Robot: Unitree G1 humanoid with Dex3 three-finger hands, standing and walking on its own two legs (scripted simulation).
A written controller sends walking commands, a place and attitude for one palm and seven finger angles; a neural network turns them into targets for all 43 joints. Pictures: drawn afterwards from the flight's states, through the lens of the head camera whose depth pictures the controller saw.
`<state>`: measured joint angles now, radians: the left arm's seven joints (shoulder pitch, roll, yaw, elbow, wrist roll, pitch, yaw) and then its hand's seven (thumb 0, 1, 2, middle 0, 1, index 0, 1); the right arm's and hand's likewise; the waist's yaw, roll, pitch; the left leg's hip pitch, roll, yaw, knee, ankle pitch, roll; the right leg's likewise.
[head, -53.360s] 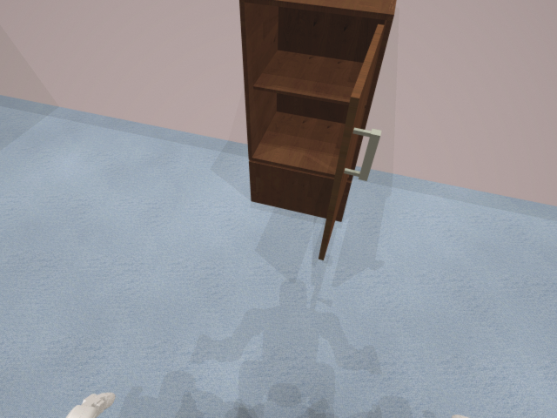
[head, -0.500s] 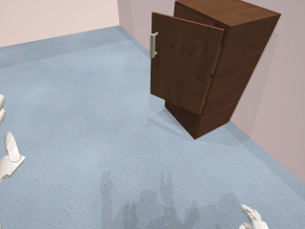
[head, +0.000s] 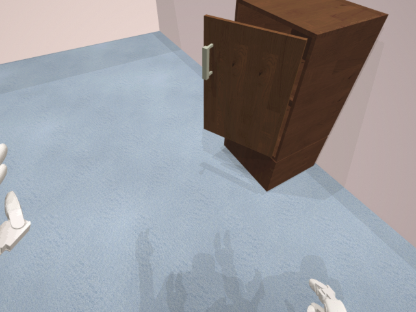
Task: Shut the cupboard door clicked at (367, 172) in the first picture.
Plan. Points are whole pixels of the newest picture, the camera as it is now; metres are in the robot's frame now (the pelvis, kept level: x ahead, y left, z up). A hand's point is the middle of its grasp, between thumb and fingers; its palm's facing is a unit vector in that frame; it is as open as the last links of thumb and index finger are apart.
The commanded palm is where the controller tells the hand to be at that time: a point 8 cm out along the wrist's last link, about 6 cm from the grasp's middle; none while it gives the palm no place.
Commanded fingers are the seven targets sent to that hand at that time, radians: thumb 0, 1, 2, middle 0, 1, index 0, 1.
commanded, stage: stop stepping back and stand still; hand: left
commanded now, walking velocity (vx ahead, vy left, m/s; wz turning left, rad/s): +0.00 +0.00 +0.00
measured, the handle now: (208, 61) +1.08 +0.06 -0.05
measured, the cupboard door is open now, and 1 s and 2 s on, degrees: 27 27 27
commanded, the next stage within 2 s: let the arm hang, fingers relaxed in 0.04 s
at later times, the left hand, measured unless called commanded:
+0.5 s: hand out of the picture -0.02 +0.19 -0.17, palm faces +0.01 -0.99 -0.17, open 7.2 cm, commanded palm none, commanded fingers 0.00 0.90 0.90 -0.20 -0.30 -0.20 -0.30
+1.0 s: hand out of the picture -0.09 +0.20 -0.17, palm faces +0.04 -0.98 -0.19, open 7.4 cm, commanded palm none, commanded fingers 0.00 0.90 0.90 -0.20 -0.30 -0.20 -0.30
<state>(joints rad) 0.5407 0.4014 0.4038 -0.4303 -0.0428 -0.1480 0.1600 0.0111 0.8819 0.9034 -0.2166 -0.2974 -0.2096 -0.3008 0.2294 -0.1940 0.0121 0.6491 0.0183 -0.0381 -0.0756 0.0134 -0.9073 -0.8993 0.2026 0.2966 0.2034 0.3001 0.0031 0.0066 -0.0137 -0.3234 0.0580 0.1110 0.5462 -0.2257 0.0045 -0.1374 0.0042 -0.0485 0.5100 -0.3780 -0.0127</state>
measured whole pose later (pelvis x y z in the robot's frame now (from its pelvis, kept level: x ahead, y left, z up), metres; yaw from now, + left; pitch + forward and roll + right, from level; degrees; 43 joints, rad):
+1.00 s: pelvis -0.05 +0.03 +0.01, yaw +1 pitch -2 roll -1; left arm 0.38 0.15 0.01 1.13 0.03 0.01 0.03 0.00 0.90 0.90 -0.20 -0.29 -0.19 -0.30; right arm 0.31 -0.13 -0.02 1.11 -0.02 0.03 -0.02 0.00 -0.91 -0.90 0.20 0.30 0.20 0.30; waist -0.02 0.01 0.01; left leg -0.29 0.01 0.12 0.42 -0.10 0.05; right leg -0.14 -0.03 -0.05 0.46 -0.28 0.02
